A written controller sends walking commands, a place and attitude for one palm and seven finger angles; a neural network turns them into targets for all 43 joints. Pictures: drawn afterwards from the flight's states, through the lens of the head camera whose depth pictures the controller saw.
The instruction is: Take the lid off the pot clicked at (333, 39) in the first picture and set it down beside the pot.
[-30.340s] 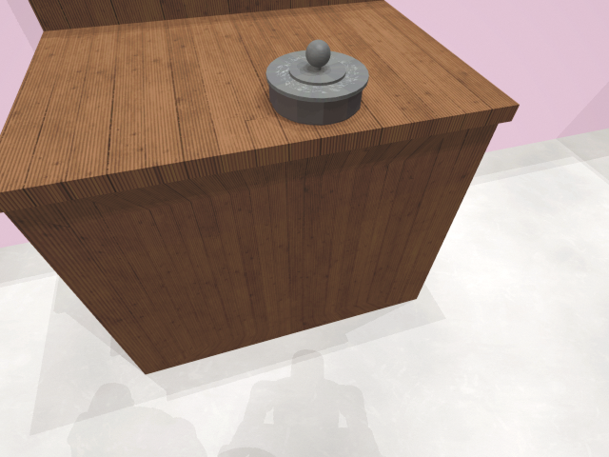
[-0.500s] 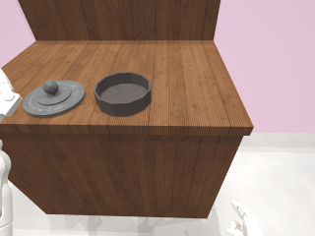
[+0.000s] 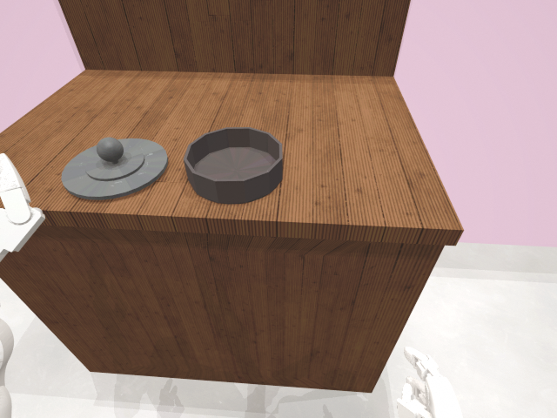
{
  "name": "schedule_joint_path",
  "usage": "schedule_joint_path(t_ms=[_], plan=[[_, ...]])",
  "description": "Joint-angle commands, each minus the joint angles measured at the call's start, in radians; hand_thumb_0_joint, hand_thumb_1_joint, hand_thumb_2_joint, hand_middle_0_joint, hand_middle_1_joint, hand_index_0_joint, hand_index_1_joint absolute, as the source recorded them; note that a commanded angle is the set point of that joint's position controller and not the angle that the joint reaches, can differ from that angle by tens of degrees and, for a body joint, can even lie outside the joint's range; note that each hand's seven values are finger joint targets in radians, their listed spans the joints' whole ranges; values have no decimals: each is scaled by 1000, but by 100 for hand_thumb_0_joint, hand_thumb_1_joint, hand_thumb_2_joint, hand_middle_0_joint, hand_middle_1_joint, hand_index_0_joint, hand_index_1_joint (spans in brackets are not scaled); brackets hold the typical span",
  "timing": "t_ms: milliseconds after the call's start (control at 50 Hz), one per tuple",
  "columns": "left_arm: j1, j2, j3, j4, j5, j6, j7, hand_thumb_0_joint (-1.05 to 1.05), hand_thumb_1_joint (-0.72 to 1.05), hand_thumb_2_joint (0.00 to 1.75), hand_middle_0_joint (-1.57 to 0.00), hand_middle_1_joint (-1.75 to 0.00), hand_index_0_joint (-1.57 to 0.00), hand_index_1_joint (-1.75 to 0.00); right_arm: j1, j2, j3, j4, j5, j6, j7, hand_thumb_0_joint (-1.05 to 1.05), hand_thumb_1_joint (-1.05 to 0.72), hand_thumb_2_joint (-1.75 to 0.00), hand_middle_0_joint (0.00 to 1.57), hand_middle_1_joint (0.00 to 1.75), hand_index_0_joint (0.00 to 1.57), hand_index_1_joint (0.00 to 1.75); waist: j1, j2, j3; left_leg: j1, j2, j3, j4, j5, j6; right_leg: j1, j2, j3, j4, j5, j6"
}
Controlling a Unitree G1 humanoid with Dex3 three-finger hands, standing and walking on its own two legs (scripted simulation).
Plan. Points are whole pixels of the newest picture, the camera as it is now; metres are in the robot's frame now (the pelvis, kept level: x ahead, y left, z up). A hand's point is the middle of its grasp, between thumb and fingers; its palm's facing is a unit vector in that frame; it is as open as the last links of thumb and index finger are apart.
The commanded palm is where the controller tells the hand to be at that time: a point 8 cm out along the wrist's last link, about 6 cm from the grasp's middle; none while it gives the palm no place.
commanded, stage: step back with the hand held close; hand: left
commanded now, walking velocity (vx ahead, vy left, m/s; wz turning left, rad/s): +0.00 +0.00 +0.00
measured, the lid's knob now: (110, 149) +0.52 +0.42 +0.12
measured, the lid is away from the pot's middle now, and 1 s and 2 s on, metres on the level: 0.25 0.25 0.25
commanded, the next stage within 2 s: stop stepping back and stand still in 1.10 s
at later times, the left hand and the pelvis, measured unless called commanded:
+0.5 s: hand (15, 257) +0.15 +0.24 +0.27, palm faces +0.42 -0.76 -0.49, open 7.4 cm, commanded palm +0.10 +0.31 +0.28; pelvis -0.04 +0.03 -0.01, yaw -2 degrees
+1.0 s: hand out of the picture +0.03 +0.24 +0.29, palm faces +0.55 -0.77 -0.33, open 7.4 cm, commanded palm -0.03 +0.30 +0.28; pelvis -0.16 +0.02 -0.03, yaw +1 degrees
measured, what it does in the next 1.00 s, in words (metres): walks backwards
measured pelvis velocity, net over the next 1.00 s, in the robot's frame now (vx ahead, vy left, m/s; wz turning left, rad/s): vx -0.16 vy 0.02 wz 0.01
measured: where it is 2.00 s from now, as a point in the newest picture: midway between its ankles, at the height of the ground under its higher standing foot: outside the picture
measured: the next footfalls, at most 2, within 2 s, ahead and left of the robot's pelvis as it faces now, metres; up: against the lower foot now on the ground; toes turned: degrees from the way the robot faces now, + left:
right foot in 1.12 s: -0.21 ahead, -0.12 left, +0.00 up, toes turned -2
left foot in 1.34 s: -0.21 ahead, +0.15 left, +0.00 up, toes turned +1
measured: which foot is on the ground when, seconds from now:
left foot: down 0.00-1.00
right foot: down 0.00-0.86, up 0.88-1.00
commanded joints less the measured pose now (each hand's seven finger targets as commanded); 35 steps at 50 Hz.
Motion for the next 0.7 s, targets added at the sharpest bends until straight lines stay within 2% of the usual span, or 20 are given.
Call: schedule_joint_path(t_ms=[0, 20, 40, 80, 100, 120, 140, 180, 220, 240, 300, 340, 420, 440, 480, 520, 540, 580, 620, 680], plan=[[-110, 212, 88, -228, 2, -53, 4, 0, 90, 90, -20, -30, -20, -30, -146, -103, -38, -169, -9, -65, -7, 0, -90, -90, 20, 30, 20, 30, 0, 8, -105, 41, 15, 1, -67, 135, 25, -46, -21, 1, -58, 96, -15], [-112, 230, 109, -237, 2, -55, 6, 0, 90, 90, -20, -30, -20, -30, -146, -103, -40, -169, -10, -65, -6, 0, -90, -90, 20, 30, 20, 30, 2, 3, -121, 43, 16, 4, -61, 142, 25, -40, -21, 4, -56, 108, -14], [-243, 378, 256, -238, 12, -106, 32, 0, 90, 90, -20, -30, -20, -30, -107, -123, -20, -223, 14, -31, 2, 0, -90, -90, 20, 30, 20, 30, -44, 69, 1, -53, 22, -19, -37, 37, 38, -140, -68, 90, -90, 122, -8], [-129, 285, 175, -164, 21, -106, 28, 0, 90, 90, -20, -30, -20, -30, -113, -129, -46, -204, 9, -10, 7, 0, -90, -90, 20, 30, 20, 30, -56, -113, -28, -71, 14, -36, 40, 43, 42, -180, -114, 149, -118, 156, -13], [-95, 254, 143, -152, 24, -97, 22, 0, 90, 90, -20, -30, -20, -30, -98, -130, -53, -209, 17, 3, 12, 0, -90, -90, 20, 30, 20, 30, -65, -156, -44, -56, 16, -31, 75, 72, 42, -196, -134, 151, -116, 186, -13], [-81, 243, 127, -148, 28, -92, 19, 0, 90, 90, -20, -30, -20, -30, -88, -135, -57, -209, 20, 14, 16, 0, -90, -90, 20, 30, 20, 30, -73, -145, -66, -54, 24, -27, 92, 106, 41, -197, -150, 143, -100, 227, -15], [-69, 244, 127, -151, 28, -98, 18, 0, 90, 90, -20, -30, -20, -30, -88, -137, -60, -211, 21, 17, 16, 0, -90, -90, 20, 30, 20, 30, -75, -79, -90, -42, 30, -22, 88, 146, 40, -191, -154, 134, -80, 286, -16], [-15, 259, 139, -158, 27, -95, 20, 0, 90, 90, -20, -30, -20, -30, -67, -148, -71, -220, 27, 37, 17, 0, -90, -90, 20, 30, 20, 30, -78, -37, -142, -50, 62, -35, 77, 264, 41, -156, -147, 107, -29, 341, -3], [15, 285, 166, -202, 27, -97, 22, 0, 90, 90, -20, -30, -20, -30, -58, -155, -80, -236, 32, 53, 17, 0, -90, -90, 20, 30, 20, 30, -77, -33, -188, -53, 85, -45, 76, 375, 40, -126, -133, 83, 17, 391, 8], [41, 298, 180, -230, 25, -104, 23, 0, 90, 90, -20, -30, -20, -30, -62, -157, -81, -242, 32, 56, 15, 0, -90, -90, 20, 30, 20, 30, -75, -3, -206, -46, 92, -51, 64, 424, 41, -121, -122, 72, 36, 401, 12], [112, 327, 222, -325, 22, -118, 25, 0, 90, 90, -20, -30, -20, -30, -59, -156, -90, -274, 35, 70, 16, 0, -90, -90, 20, 30, 20, 30, -71, 3, -256, -70, 123, -82, 54, 503, 42, -105, -93, 51, 104, 379, 22], [155, 348, 254, -385, 19, -131, 30, 0, 90, 90, -20, -30, -20, -30, -60, -156, -89, -285, 31, 67, 14, 0, -90, -90, 20, 30, 20, 30, -64, 68, -273, -100, 136, -107, 27, 502, 44, -102, -73, 37, 143, 310, 23], [164, 352, 285, -409, 15, -149, 43, 0, 90, 90, -20, -30, -20, -30, -39, -153, -93, -290, 24, 48, 15, 0, -90, -90, 20, 30, 20, 30, -65, 134, -224, -244, 175, -129, -32, 323, 48, -112, -48, 30, 228, 96, 22], [141, 355, 291, -421, 17, -155, 48, 0, 90, 90, -20, -30, -20, -30, -35, -156, -93, -285, 21, 39, 11, 0, -90, -90, 20, 30, 20, 30, -66, 174, -213, -262, 179, -136, -49, 282, 48, -120, -40, 27, 241, 54, 20], [94, 338, 291, -360, 18, -157, 58, 0, 90, 90, -20, -30, -20, -30, -19, -153, -94, -272, 18, 24, 7, 0, -90, -90, 20, 30, 20, 30, -78, 185, -158, -358, 201, -149, -81, 109, 54, -124, -34, 30, 284, -44, 17], [7, 320, 280, -288, 23, -155, 66, 0, 90, 90, -20, -30, -20, -30, -10, -157, -95, -258, 21, 12, 4, 0, -90, -90, 20, 30, 20, 30, -91, 166, -101, -470, 201, -153, -95, -125, 57, -107, -37, 41, 289, -60, 12], [-28, 315, 268, -264, 24, -151, 67, 0, 90, 90, -20, -30, -20, -30, -7, -155, -94, -252, 24, 7, 1, 0, -90, -90, 20, 30, 20, 30, -97, 151, -86, -473, 186, -150, -83, -190, 55, -120, -46, 54, 262, -40, 6], [-77, 301, 248, -175, 29, -143, 70, 0, 90, 90, -20, -30, -20, -30, 4, -151, -94, -239, 32, 2, 0, 0, -90, -90, 20, 30, 20, 30, -109, 55, -72, -467, 156, -136, -33, -277, 48, -164, -73, 81, 206, -45, -4], [-117, 294, 225, -130, 35, -135, 67, 0, 90, 90, -20, -30, -20, -30, -1, -151, -95, -242, 39, 0, 4, 0, -90, -90, 20, 30, 20, 30, -112, -32, -30, -432, 110, -115, 45, -366, 40, -294, -112, 132, 85, -223, -20], [-120, 290, 191, -133, 45, -131, 68, 0, 90, 90, -20, -30, -20, -30, 1, -146, -90, -239, 39, 4, 6, 0, -90, -90, 20, 30, 20, 30, -114, -125, -21, -274, 49, -79, 235, -304, 22, -497, -199, 206, -91, -389, -53]])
